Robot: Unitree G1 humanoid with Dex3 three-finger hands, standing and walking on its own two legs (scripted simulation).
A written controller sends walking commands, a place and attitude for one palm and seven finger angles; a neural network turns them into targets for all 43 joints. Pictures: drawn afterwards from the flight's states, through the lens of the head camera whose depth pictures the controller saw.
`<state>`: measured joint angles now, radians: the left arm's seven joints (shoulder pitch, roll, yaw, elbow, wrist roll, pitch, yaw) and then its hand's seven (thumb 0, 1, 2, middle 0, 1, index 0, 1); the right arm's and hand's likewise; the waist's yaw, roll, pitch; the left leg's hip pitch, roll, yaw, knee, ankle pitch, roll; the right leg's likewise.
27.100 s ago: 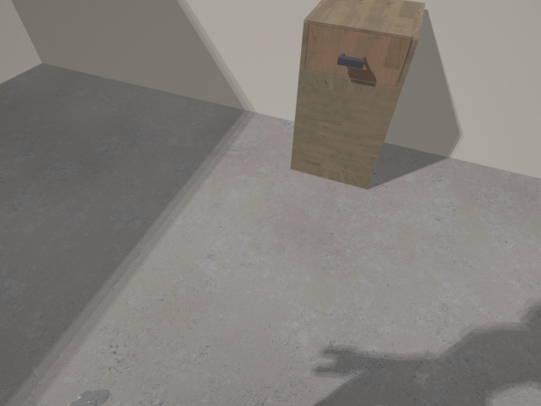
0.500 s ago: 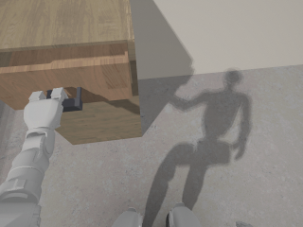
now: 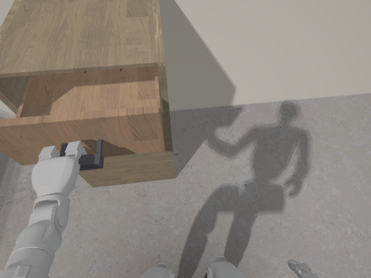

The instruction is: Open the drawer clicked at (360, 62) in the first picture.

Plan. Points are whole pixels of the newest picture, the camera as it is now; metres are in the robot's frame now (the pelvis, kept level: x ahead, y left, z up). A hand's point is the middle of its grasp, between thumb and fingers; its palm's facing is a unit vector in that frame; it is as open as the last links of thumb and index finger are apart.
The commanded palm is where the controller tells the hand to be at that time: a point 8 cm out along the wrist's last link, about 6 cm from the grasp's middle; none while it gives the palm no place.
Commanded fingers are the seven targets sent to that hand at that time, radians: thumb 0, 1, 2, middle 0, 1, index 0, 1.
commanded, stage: pull the drawer open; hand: left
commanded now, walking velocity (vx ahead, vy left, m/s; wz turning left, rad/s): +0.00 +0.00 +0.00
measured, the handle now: (81, 154) +0.39 +0.28 -0.02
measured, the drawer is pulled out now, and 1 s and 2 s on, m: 0.14 0.24 0.30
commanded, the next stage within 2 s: open the thumb to release the handle in 1.96 s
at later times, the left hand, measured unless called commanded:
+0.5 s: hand (66, 201) +0.28 +0.28 -0.04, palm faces -0.04 -0.03 -1.00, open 6.2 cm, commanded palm +0.24 +0.28 +0.01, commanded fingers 0.00 0.90 0.90 -0.40 -1.35 -0.40 -1.35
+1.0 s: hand (62, 225) +0.23 +0.28 -0.04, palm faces -0.03 -0.03 -1.00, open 6.2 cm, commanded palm +0.19 +0.28 +0.01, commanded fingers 0.00 0.90 0.90 -0.40 -1.35 -0.40 -1.35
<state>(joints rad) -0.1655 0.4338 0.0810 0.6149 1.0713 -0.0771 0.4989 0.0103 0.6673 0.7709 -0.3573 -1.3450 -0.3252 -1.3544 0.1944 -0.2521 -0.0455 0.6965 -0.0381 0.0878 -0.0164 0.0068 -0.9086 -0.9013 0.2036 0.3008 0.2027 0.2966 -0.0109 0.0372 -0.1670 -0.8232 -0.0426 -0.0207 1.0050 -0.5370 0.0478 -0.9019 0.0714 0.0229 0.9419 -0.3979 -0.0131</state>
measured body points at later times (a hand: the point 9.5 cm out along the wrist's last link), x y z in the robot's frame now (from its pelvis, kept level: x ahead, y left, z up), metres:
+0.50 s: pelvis -0.01 -0.01 +0.00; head +0.07 -0.02 +0.44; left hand +0.27 +0.28 +0.01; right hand +0.15 -0.26 -0.13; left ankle -0.04 +0.09 -0.67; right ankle +0.02 -0.12 -0.67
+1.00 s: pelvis +0.00 -0.01 +0.00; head +0.08 -0.02 +0.44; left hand +0.22 +0.27 +0.01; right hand +0.19 -0.25 -0.12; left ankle -0.04 +0.09 -0.67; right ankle +0.02 -0.12 -0.67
